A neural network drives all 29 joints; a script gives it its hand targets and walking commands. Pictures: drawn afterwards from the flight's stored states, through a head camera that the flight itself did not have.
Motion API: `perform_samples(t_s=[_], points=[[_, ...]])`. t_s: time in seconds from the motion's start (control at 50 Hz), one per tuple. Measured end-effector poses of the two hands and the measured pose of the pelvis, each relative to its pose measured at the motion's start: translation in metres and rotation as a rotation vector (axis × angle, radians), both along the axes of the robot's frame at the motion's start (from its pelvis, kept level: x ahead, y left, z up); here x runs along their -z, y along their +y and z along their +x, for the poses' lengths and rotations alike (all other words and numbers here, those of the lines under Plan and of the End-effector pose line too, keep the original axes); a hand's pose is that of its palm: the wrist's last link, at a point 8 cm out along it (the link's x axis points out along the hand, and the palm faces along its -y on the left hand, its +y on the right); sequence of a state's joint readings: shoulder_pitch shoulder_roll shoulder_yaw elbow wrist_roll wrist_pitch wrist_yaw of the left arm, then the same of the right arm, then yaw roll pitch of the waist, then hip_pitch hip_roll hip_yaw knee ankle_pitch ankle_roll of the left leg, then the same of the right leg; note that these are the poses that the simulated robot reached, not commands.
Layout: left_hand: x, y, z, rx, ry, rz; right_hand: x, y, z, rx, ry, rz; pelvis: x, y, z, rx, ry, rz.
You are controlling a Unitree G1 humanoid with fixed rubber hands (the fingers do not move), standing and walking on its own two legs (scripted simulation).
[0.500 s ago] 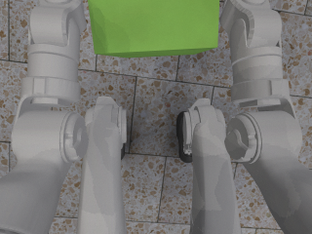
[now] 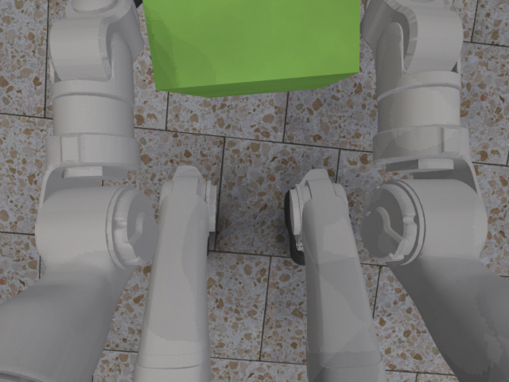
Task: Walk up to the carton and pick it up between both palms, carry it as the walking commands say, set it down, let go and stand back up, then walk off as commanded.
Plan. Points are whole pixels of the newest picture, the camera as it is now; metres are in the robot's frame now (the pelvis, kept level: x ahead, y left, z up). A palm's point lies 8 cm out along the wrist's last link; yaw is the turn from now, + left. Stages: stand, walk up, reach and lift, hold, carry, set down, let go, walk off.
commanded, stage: reach and lift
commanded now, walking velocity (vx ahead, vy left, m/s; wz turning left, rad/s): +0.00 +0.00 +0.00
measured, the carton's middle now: out of the picture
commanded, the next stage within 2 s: none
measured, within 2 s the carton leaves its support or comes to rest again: neither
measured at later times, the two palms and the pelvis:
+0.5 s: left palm (70, 12) +0.49 +0.17 +0.01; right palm out of the picture +0.50 -0.11 +0.04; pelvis -0.01 +0.02 +0.05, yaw -1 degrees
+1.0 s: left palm out of the picture +0.49 +0.16 +0.10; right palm out of the picture +0.51 -0.12 +0.12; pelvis -0.03 +0.00 +0.11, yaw +0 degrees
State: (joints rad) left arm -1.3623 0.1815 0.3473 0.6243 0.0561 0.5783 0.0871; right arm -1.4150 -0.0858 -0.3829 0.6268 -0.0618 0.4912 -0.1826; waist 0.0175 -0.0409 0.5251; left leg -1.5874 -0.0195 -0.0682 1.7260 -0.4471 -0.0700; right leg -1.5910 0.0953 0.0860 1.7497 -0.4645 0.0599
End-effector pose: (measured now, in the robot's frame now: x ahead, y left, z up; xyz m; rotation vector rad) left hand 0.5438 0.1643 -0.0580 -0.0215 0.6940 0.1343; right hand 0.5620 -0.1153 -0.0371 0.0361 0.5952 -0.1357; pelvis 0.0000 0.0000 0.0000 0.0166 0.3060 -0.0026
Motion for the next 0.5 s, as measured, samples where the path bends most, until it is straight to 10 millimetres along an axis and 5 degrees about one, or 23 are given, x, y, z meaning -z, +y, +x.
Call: perform_samples(t_s=[0.14, 0.3, 0.5], points=[[-0.023, 0.007, 0.008, 0.009, 0.014, 0.007, -0.023, 0.007, 0.008, -0.027, 0.016, -0.042, -0.028, 0.004, 0.017, 0.007, -0.012, -0.006], [-0.013, 0.009, -0.029, 0.102, 0.100, 0.077, -0.011, 0.009, -0.036, -0.073, 0.109, -0.137, -0.047, 0.014, 0.020, 0.011, -0.048, -0.023], [-0.072, 0.010, -0.057, 0.054, -0.014, 0.052, -0.075, 0.010, -0.057, -0.031, -0.006, -0.045, -0.046, 0.018, -0.014, 0.008, -0.159, -0.031]])
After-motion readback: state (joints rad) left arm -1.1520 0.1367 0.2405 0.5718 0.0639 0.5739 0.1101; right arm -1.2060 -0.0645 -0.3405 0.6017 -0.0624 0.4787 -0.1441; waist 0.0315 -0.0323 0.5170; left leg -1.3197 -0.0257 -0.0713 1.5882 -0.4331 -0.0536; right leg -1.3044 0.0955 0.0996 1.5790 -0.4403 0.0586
